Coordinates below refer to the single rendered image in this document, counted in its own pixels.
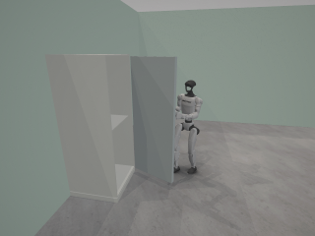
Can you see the robot left hand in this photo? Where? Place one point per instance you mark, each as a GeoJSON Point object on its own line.
{"type": "Point", "coordinates": [178, 115]}

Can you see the robot right upper arm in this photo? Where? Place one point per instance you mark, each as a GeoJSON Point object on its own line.
{"type": "Point", "coordinates": [178, 107]}

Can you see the left robot forearm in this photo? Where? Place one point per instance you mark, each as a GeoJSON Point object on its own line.
{"type": "Point", "coordinates": [190, 116]}

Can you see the robot right foot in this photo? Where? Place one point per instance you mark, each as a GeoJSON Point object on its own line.
{"type": "Point", "coordinates": [176, 169]}

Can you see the robot left upper arm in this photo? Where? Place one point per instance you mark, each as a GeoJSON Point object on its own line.
{"type": "Point", "coordinates": [198, 105]}

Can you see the robot right thigh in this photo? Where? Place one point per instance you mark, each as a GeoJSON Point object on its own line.
{"type": "Point", "coordinates": [177, 135]}

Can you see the fridge door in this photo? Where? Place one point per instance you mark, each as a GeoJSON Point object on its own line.
{"type": "Point", "coordinates": [153, 84]}

